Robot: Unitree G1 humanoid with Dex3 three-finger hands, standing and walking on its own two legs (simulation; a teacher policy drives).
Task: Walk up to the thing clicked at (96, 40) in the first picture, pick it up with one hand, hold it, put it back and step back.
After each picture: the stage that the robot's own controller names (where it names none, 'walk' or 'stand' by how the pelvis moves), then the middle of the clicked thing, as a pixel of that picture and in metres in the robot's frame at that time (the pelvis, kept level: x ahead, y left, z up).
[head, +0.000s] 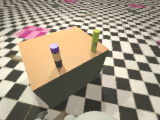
stand; (94, 41) +0.82 -0.02 -0.01
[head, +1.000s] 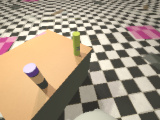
walk; (76, 44) +0.70 +0.10 -0.01
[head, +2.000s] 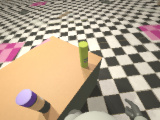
walk; (83, 56) +0.52 +0.11 +0.01
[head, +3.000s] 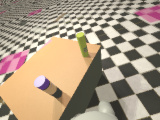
stand; (83, 45) +0.65 +0.07 +0.00
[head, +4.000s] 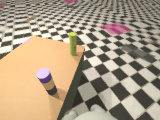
stand; (73, 44) +0.71 +0.17 +0.00
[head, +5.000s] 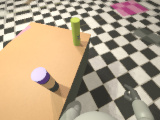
walk; (76, 33) +0.67 +0.20 +0.02
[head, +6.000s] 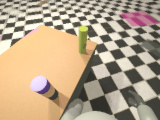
stand; (82, 41) +0.61 +0.16 +0.02
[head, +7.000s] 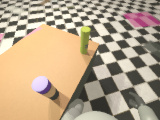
stand; (84, 42) +0.61 +0.14 +0.01
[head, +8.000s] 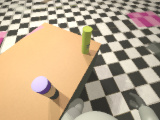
stand; (86, 41) +0.61 +0.12 +0.01
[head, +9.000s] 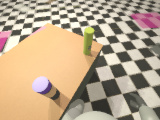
stand; (87, 43) +0.61 +0.10 +0.01
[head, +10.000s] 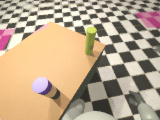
stand; (89, 42) +0.60 +0.08 +0.01
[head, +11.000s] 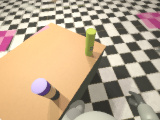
stand; (89, 44) +0.59 +0.08 +0.01
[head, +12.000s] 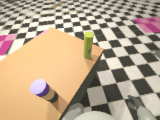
stand; (87, 46) +0.59 +0.08 +0.01
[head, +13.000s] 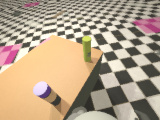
stand; (87, 50) +0.59 +0.09 +0.00
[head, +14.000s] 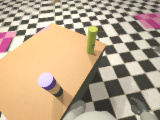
stand; (91, 41) +0.62 +0.08 +0.01
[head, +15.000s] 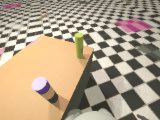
stand; (79, 46) +0.63 +0.11 +0.02
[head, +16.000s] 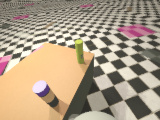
stand; (79, 52) +0.63 +0.10 +0.01
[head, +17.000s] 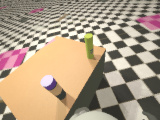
stand; (89, 47) +0.64 +0.09 +0.01
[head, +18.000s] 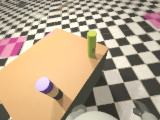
stand; (91, 45) +0.60 +0.06 +0.00
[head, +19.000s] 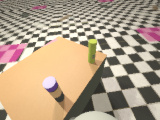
stand; (92, 52) +0.62 +0.03 -0.01
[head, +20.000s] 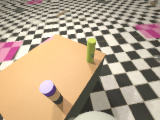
stand; (90, 51) +0.60 +0.03 -0.01
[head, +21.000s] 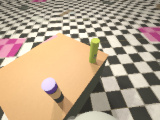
stand; (93, 51) +0.60 +0.02 -0.01
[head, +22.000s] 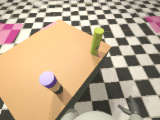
rise first; (95, 43) +0.62 +0.03 +0.00
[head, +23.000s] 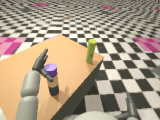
go down; (90, 52) +0.64 +0.01 +0.01
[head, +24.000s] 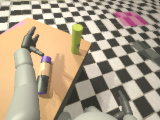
go down; (76, 41) +0.60 +0.04 +0.03
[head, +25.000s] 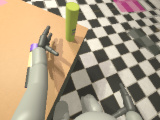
close in; (71, 25) +0.63 +0.04 +0.07
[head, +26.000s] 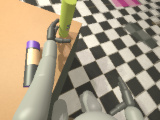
close; (65, 20) +0.64 +0.02 +0.10
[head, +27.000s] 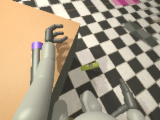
lift; (89, 66) +0.54 -0.29 -0.57
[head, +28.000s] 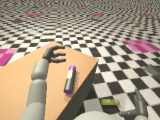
go down; (110, 102) +0.52 -0.41 -0.71
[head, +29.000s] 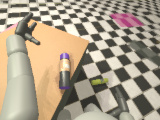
go down; (99, 81) +0.51 -0.40 -0.68
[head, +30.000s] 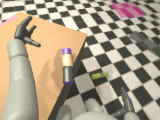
go down; (99, 75) +0.53 -0.39 -0.68
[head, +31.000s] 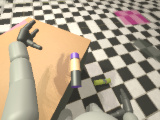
go down; (102, 81) +0.50 -0.40 -0.69
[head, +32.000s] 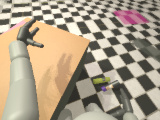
go down; (101, 80) +0.51 -0.40 -0.69
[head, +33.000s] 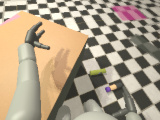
go down; (97, 71) +0.61 -0.38 -0.68
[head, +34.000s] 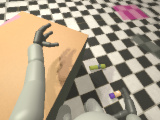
go down; (97, 67) +0.69 -0.37 -0.67
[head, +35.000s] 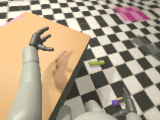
go down; (96, 63) +0.77 -0.37 -0.68
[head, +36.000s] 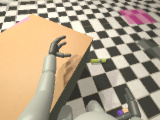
lift; (98, 60) +0.85 -0.36 -0.67
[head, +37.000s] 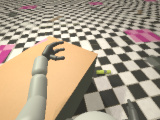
go down; (103, 72) +0.93 -0.34 -0.72
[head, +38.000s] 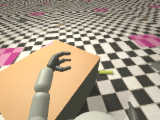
hold; (105, 72) +1.02 -0.34 -0.73
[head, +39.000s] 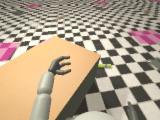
close; (104, 65) +1.08 -0.33 -0.73
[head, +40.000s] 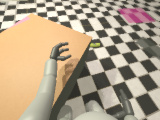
go down; (93, 45) +1.19 -0.32 -0.69
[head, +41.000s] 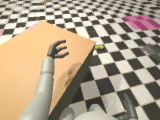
hold; (96, 47) +1.27 -0.31 -0.69
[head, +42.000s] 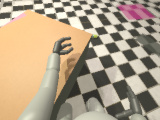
go down; (90, 36) +1.35 -0.30 -0.67
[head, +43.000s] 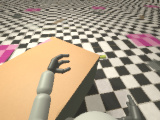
hold; (99, 56) +1.41 -0.30 -0.70
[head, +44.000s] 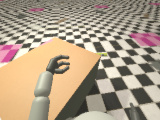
hold; (101, 54) +1.48 -0.29 -0.72
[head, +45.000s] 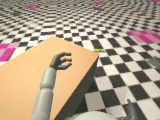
close; (99, 50) +1.54 -0.29 -0.73
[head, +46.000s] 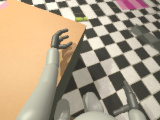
hold; (81, 19) +1.63 -0.27 -0.65
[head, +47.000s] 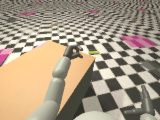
crouch; (93, 52) +1.63 -0.26 -0.71
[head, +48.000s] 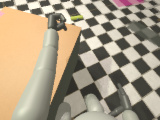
lower; (76, 17) +1.69 -0.21 -0.66
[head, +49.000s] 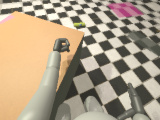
hold; (79, 24) +1.72 -0.21 -0.65
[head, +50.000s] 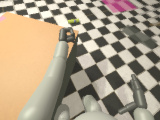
lower; (73, 21) +1.76 -0.20 -0.68
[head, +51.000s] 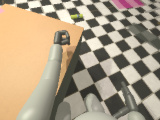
lower; (76, 16) +1.74 -0.21 -0.65
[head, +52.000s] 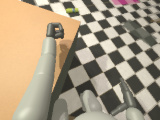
lower; (72, 10) +1.76 -0.22 -0.63
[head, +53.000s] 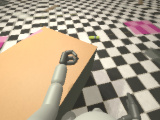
lower; (93, 37) +1.74 -0.24 -0.69
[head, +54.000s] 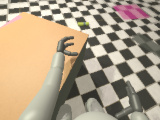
crouch; (83, 23) +1.77 -0.23 -0.67
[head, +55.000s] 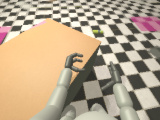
loosen; (97, 31) +1.78 -0.28 -0.68
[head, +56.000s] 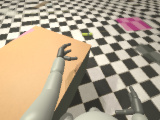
crouch; (87, 34) +1.78 -0.22 -0.71
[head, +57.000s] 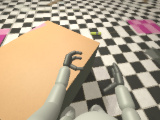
crouch; (95, 33) +1.82 -0.27 -0.69
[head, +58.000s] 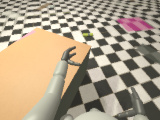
crouch; (87, 34) +1.80 -0.21 -0.71
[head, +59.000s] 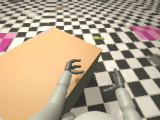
crouch; (98, 38) +1.81 -0.27 -0.71
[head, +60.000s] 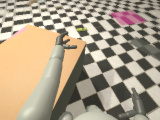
crouch; (81, 29) +1.84 -0.17 -0.71
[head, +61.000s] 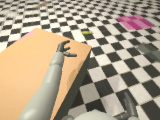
crouch; (87, 32) +1.82 -0.21 -0.72
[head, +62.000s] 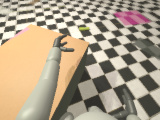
crouch; (84, 28) +1.85 -0.19 -0.71
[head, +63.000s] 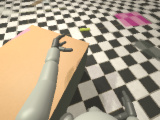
crouch; (84, 29) +1.86 -0.19 -0.71
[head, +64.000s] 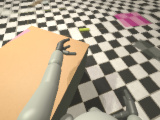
crouch; (84, 29) +1.86 -0.20 -0.71
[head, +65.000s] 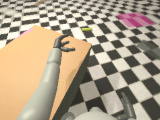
crouch; (86, 29) +1.87 -0.20 -0.71
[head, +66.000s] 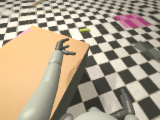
crouch; (84, 30) +1.88 -0.20 -0.71
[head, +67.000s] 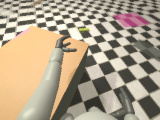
crouch; (83, 29) +1.87 -0.20 -0.71
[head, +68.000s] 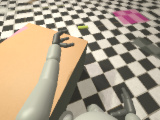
crouch; (82, 27) +1.88 -0.19 -0.71
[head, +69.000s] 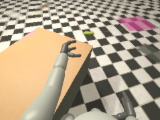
crouch; (88, 32) +1.85 -0.21 -0.71
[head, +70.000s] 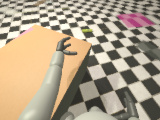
crouch; (87, 30) +1.83 -0.20 -0.71
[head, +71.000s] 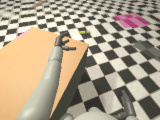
crouch; (84, 32) +1.81 -0.19 -0.71
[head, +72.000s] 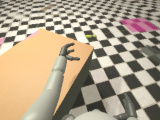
crouch; (90, 36) +1.76 -0.23 -0.71
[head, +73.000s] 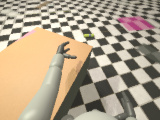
crouch; (88, 35) +1.72 -0.23 -0.71
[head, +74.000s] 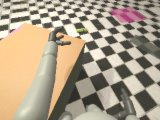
crouch; (81, 30) +1.72 -0.19 -0.71
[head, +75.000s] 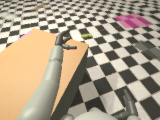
crouch; (86, 35) +1.71 -0.20 -0.71
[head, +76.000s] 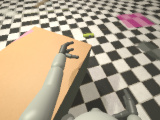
stand; (88, 35) +1.67 -0.23 -0.71
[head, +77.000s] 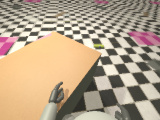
stand; (98, 46) +1.68 -0.27 -0.72
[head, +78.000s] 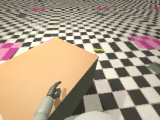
stand; (98, 50) +1.68 -0.33 -0.73
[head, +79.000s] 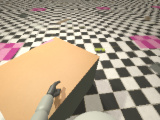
stand; (99, 49) +1.69 -0.32 -0.74
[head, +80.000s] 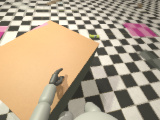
walk; (94, 36) +1.78 -0.36 -0.73
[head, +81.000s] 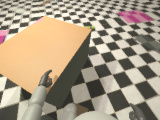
walk; (89, 27) +2.02 -0.07 -0.71
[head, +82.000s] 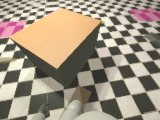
walk; (99, 22) +2.25 -0.18 -0.73
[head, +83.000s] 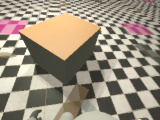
walk; (96, 29) +2.41 -0.29 -0.73
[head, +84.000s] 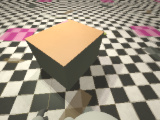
stand; (102, 33) +2.38 -0.34 -0.75
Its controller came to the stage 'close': yes
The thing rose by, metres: 0.00
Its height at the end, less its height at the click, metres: -0.73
